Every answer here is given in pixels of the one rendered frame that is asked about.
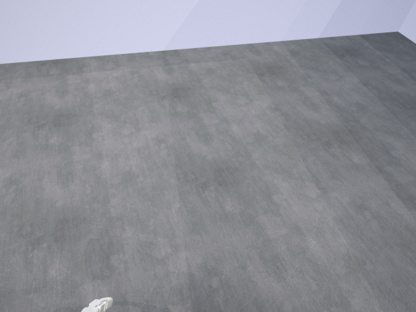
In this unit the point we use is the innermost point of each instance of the left robot hand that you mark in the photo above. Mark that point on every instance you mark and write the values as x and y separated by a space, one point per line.
99 305

